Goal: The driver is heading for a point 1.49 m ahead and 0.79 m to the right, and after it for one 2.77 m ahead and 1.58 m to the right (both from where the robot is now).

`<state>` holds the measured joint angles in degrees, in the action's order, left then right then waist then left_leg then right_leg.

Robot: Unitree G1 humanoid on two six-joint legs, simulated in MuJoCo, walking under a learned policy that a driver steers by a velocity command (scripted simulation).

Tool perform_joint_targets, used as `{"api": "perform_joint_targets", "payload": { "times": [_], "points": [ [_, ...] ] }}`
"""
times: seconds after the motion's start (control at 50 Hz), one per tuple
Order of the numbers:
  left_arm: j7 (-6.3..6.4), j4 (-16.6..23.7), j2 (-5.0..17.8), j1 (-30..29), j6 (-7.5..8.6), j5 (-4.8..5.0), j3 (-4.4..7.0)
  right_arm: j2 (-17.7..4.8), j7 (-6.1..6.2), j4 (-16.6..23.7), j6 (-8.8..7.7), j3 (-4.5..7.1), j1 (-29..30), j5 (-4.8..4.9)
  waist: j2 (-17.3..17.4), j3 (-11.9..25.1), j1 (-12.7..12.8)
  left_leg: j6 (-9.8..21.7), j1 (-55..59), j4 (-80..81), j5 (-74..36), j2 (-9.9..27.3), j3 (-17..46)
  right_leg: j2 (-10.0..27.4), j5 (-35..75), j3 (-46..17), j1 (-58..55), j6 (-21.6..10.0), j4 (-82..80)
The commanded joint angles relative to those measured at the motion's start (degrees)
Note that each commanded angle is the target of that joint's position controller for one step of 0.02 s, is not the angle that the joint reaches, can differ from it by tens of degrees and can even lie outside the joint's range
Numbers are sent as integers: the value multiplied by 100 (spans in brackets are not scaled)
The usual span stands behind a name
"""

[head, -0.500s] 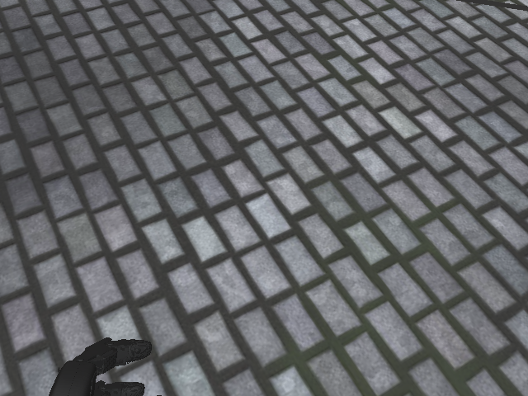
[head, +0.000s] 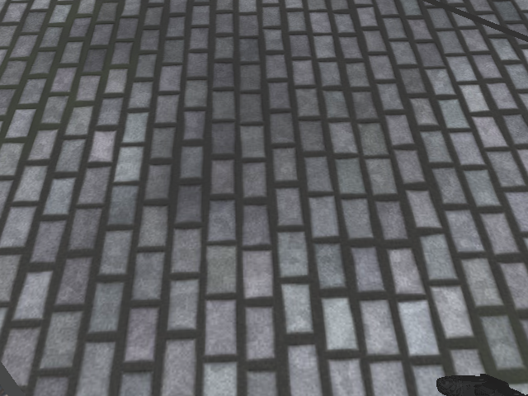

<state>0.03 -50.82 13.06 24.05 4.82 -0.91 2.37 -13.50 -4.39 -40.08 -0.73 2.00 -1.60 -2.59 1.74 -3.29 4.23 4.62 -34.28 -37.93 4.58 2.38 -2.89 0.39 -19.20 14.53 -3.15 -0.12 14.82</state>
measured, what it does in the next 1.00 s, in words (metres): walks ahead, turning right: left foot, then right foot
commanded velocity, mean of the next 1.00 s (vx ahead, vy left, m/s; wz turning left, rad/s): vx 0.09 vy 0.00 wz -0.39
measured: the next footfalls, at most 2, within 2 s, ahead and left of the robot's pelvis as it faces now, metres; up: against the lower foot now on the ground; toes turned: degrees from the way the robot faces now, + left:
left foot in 0.06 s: +0.19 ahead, +0.10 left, +0.00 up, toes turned +3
right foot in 0.56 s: +0.14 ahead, -0.11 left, +0.00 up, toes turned -19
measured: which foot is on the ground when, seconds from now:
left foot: up 0.00-0.04, down 0.06-0.56, up 0.58-1.00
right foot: down 0.00-0.08, up 0.10-0.54, down 0.56-1.00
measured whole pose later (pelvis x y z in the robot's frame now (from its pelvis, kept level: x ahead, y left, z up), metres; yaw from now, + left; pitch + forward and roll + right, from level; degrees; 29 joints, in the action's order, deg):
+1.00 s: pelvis +0.11 -0.01 +0.00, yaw -30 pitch +2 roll +1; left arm -0.8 -40.8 16.7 13.8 -2.6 -1.1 4.5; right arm -14.9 1.4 -42.2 2.4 2.8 -9.2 -0.5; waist -0.7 -2.8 1.8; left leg -1.4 -22.3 -43.5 23.6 -1.7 3.1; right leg -6.8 -10.2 -8.5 17.4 -3.9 26.8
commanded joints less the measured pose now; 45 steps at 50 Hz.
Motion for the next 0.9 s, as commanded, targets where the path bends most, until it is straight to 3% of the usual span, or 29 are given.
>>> {"api": "perform_joint_targets", "payload": {
  "times": [0.02,0.04,0.06,0.08,0.1,0.12,0.14,0.16,0.18,0.2,0.26,0.36,0.46,0.52,0.54,0.56,0.58,0.6,0.62,0.64,0.68,0.7,0.74,0.9],
  "points": [
    [52,42,990,224,-38,31,159,-228,115,159,-175,39,-363,-84,-837,205,-413,224,1130,649,351,-556,-284,1365,6111,-569,64,-629,746],
    [55,6,1000,150,-72,82,140,-335,172,-123,-262,80,-1090,-141,-751,581,-767,336,2021,1251,-187,-607,-230,1198,5945,-522,171,-517,1561],
    [43,64,872,142,-62,162,84,-577,246,-348,-345,131,-1725,-269,-538,1101,-1036,424,3372,1430,-1587,-59,111,975,4649,-504,926,-371,2540],
    [17,380,287,328,-43,223,-64,-1107,338,-391,-378,221,-2250,-343,641,2152,-1009,916,5331,552,-5337,1970,1793,407,172,-424,2443,-190,4433],
    [77,247,343,747,-175,443,-56,-1193,411,-383,-339,281,-2268,78,865,3277,-958,1684,5848,574,-6890,2683,2676,-194,-1915,-1440,2891,-111,5708],
    [112,213,592,349,-251,347,35,-1005,457,-350,-291,253,-2008,217,286,2749,-916,1436,5131,879,-6329,2276,1896,42,-1551,-1899,3024,-125,5655],
    [103,276,497,41,-262,260,18,-703,481,-366,-297,147,-1539,221,372,1764,-726,1169,4336,1248,-5410,2017,1476,189,-1290,-1797,3295,-121,5365],
    [103,206,483,-62,-304,136,42,-419,505,-383,-297,53,-1239,200,176,1053,-525,860,3561,1576,-4623,1708,1136,310,-1012,-1726,3253,-88,5010],
    [72,164,473,-27,-394,18,74,-302,553,-375,-295,11,-1047,225,261,732,-358,679,2983,1819,-4176,1489,816,362,-728,-1665,3007,-32,4789],
    [37,91,410,174,-493,-50,97,-343,583,-365,-291,16,-974,210,317,729,-241,622,2571,1953,-4016,1406,546,275,-496,-1533,2651,21,4857],
    [-13,136,289,253,-638,-29,165,-528,596,-331,-353,88,-856,182,359,869,-42,745,2141,2137,-3484,1362,82,165,-147,-1373,2497,109,4973],
    [-98,515,279,-600,-808,-101,176,-479,653,-399,-217,113,-966,114,631,500,-246,765,1915,2395,-895,1370,-207,353,319,-1237,2804,103,3899],
    [-190,866,398,-1003,-831,-84,186,-785,606,-440,-62,245,-1176,77,563,559,-445,764,2187,2069,-258,1742,-116,276,-203,-1012,2539,-72,3049],
    [-197,986,385,-899,-754,-41,193,-965,595,-438,36,327,-1091,122,423,576,-342,444,2199,1478,-68,1750,-262,138,-71,-858,1983,-256,2013],
    [-175,948,448,-747,-676,-45,207,-937,586,-495,82,343,-1221,105,104,599,-287,128,2026,1008,324,1560,-456,64,423,-983,1576,-333,1331],
    [-107,937,873,-599,-579,-105,301,-696,548,-497,142,306,-1473,76,-1043,522,-333,-288,1552,-224,1208,1008,-912,795,1021,-2190,1309,-494,345],
    [-71,1073,1730,-546,-548,-68,500,-332,571,-98,202,195,-1223,159,-2270,188,-302,-701,-9,-1299,3225,-169,-897,2215,2922,-4363,1107,-1323,44],
    [-25,909,1647,-60,-582,-28,551,-544,610,-72,295,213,-849,85,-1392,326,18,-690,-60,-2263,3321,-130,-14,2246,3281,-4152,1144,-1807,155],
    [12,920,1378,-293,-612,-4,465,-530,586,-106,322,227,-900,149,-1072,295,-194,-668,-82,-2554,2861,-72,232,1904,3078,-3638,1249,-1764,256],
    [30,1013,1179,-755,-655,9,401,-529,564,-168,276,232,-958,209,-863,216,-396,-616,-39,-2448,2300,-2,377,1493,2673,-3214,1362,-1513,225],
    [37,1218,932,-1288,-664,70,327,-702,541,-252,224,290,-1091,65,-875,461,-540,-587,66,-2488,1739,-87,341,1081,3045,-2855,1162,-1300,324],
    [17,1232,919,-1218,-645,85,318,-692,526,-262,234,298,-1141,52,-745,644,-531,-603,138,-2585,1675,-143,350,1058,3338,-2828,1054,-1310,392],
    [-6,1209,1026,-1025,-600,91,354,-593,517,-215,266,275,-1115,105,-583,746,-474,-659,101,-2445,1635,-160,411,1054,3379,-2914,859,-1339,437],
    [-16,1267,1265,-768,-663,-8,440,-575,576,88,293,209,-706,158,-824,582,-201,-686,395,-1081,1865,-309,553,975,2124,-3693,1007,-1447,458]
  ]
}}
Velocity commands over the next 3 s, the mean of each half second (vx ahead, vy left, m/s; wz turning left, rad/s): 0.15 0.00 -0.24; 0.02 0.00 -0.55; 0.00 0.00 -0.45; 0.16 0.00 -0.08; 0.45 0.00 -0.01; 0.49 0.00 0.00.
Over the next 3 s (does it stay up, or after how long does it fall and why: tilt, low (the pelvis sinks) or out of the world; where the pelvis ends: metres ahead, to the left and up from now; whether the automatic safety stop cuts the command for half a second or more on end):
stays up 0.52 -0.38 0.00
